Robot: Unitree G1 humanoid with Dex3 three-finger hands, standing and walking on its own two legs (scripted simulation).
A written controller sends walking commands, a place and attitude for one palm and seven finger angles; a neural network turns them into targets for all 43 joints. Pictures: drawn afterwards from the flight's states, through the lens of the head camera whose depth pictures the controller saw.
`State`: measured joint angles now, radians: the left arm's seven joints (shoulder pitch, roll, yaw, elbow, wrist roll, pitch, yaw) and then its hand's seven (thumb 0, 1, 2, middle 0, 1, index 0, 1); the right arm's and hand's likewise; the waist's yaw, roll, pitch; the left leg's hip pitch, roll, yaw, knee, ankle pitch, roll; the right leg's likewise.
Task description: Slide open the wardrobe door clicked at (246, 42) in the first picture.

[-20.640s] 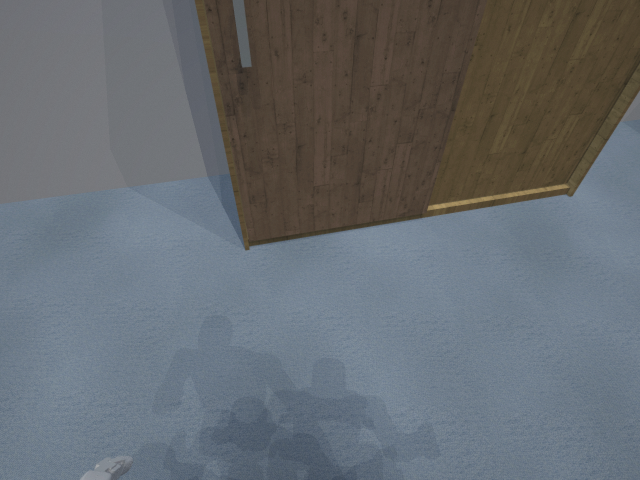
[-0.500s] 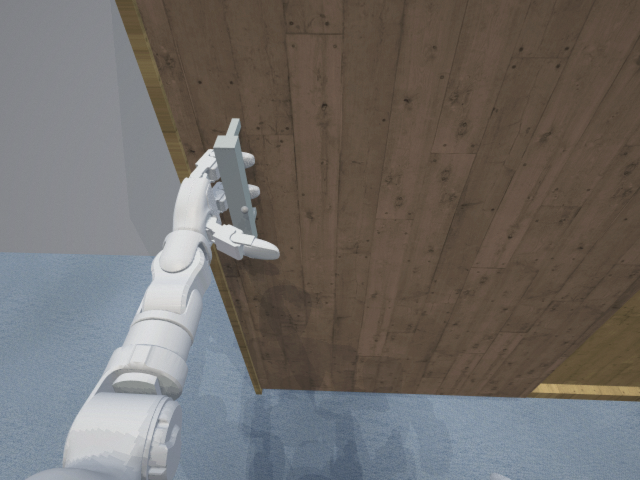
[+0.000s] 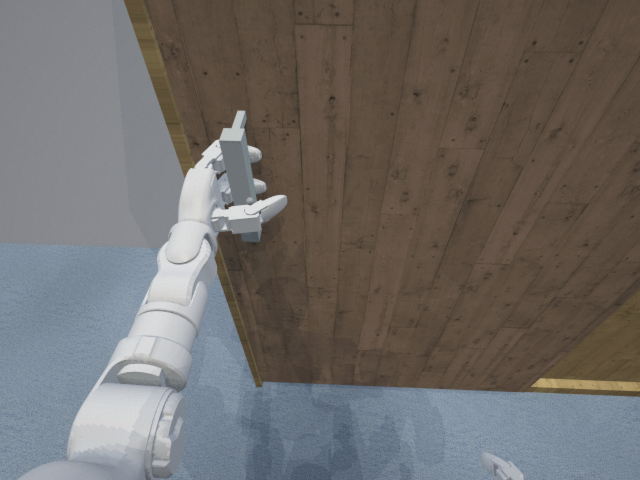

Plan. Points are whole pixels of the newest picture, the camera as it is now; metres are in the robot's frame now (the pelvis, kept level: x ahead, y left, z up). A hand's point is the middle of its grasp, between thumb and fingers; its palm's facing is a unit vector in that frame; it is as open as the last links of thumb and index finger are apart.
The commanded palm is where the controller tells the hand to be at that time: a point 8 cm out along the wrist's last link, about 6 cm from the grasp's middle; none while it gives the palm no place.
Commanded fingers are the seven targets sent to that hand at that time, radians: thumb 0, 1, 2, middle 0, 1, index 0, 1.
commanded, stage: grip the handle and tug to test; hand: left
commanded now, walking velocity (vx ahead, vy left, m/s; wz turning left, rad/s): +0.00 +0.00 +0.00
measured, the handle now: (246, 179) +0.48 +0.11 +0.13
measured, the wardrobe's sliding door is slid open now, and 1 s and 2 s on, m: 0.00 0.00 0.06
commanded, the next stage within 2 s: tug the door sideways, standing still in 0.96 s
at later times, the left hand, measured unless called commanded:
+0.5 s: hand (258, 203) +0.43 +0.09 +0.13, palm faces -0.03 -1.00 +0.00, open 5.6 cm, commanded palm +0.40 +0.14 +0.13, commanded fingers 0.00 0.90 0.90 -0.45 -1.40 -0.45 -1.40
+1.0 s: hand (258, 204) +0.43 +0.09 +0.13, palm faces -0.04 -1.00 +0.00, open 5.7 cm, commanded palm +0.37 +0.15 +0.13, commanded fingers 0.00 0.90 0.90 -0.45 -1.40 -0.45 -1.40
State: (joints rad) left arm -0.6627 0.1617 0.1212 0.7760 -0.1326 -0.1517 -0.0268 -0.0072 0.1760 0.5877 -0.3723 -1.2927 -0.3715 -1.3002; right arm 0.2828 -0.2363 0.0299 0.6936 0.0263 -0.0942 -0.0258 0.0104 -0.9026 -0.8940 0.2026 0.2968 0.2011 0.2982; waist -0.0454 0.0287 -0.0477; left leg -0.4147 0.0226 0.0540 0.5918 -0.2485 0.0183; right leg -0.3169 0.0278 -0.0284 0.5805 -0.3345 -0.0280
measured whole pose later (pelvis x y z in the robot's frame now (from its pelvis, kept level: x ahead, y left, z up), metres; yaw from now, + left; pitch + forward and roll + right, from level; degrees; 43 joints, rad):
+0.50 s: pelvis +0.01 +0.00 +0.00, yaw -1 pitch +4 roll +0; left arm -0.61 0.15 0.12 0.74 -0.13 -0.14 -0.01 0.00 0.69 0.84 -0.40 -1.39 -0.40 -1.40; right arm 0.31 -0.24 0.02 0.69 0.02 -0.09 -0.02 0.01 -0.90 -0.89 0.20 0.30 0.20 0.30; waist -0.05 0.04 -0.05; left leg -0.39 0.03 0.06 0.58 -0.26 0.01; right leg -0.30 0.03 -0.02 0.57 -0.34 -0.03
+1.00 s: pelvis +0.04 -0.01 +0.01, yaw -3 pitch +4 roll +1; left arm -0.36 0.15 0.12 0.40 -0.15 -0.02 -0.03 0.01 0.73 0.76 -0.34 -1.40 -0.35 -1.40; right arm 0.28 -0.25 0.01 0.63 0.02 -0.05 0.00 0.01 -0.90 -0.89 0.20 0.30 0.20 0.30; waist -0.04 0.03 -0.08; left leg -0.30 0.03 0.09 0.51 -0.28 0.00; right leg -0.22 0.04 0.02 0.52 -0.35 -0.04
